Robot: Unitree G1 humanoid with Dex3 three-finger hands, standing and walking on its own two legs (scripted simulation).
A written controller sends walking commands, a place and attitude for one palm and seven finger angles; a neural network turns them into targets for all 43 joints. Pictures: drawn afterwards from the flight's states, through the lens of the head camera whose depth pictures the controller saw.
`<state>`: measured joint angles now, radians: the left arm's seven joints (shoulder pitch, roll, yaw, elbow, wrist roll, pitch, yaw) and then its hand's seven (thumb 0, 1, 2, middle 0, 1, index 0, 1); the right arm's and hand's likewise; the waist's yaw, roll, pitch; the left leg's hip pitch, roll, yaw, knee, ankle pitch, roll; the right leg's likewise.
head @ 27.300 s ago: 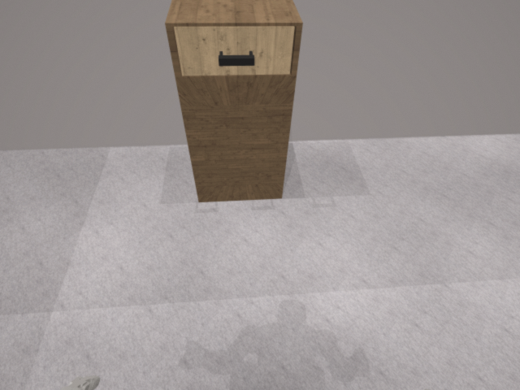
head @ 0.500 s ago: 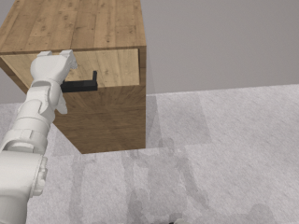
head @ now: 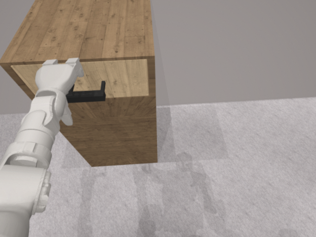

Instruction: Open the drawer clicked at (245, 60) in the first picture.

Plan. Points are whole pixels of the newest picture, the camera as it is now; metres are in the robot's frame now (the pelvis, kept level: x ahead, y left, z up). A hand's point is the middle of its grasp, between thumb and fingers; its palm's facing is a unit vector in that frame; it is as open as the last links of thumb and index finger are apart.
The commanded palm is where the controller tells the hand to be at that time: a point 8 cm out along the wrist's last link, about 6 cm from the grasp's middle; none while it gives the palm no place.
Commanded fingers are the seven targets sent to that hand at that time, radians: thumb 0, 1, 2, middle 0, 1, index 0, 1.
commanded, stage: re-aim the fingers above the handle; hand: left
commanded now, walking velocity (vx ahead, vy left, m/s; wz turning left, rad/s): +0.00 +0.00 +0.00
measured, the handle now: (86, 90) +0.53 +0.22 +0.01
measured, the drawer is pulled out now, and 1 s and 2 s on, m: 0.00 0.00 0.00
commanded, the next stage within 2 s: lower the fingers behind the handle in 1.78 s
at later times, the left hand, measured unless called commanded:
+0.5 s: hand (69, 90) +0.48 +0.23 +0.08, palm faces -0.03 -0.01 -1.00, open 13.8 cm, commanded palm +0.46 +0.24 +0.13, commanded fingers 0.00 -0.50 0.30 -0.30 -1.20 -0.30 -1.20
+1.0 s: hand (80, 86) +0.49 +0.20 +0.08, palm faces +0.03 -0.02 -1.00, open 13.8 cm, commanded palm +0.46 +0.22 +0.13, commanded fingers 0.00 -0.50 0.30 -0.30 -1.20 -0.30 -1.20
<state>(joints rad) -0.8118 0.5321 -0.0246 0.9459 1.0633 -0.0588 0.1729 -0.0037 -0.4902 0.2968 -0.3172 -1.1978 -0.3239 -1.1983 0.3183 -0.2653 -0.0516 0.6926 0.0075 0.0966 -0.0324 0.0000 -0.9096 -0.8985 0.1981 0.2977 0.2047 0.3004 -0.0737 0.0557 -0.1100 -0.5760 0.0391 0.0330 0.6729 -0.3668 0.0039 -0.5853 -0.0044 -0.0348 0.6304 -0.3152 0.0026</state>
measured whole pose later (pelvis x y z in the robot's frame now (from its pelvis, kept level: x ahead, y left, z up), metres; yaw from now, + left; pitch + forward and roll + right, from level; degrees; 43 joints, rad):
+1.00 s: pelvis -0.01 +0.01 +0.00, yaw -1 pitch +16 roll -1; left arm -0.89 0.46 -0.04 1.00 1.10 -0.01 0.25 0.00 -0.49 0.30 -0.32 -1.20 -0.32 -1.20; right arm 0.33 -0.25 -0.04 0.70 0.00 0.06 -0.02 0.00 -0.91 -0.90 0.20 0.30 0.20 0.30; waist -0.10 0.05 -0.12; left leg -0.61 0.03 0.06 0.69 -0.36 0.02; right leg -0.62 -0.01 -0.01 0.65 -0.30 0.02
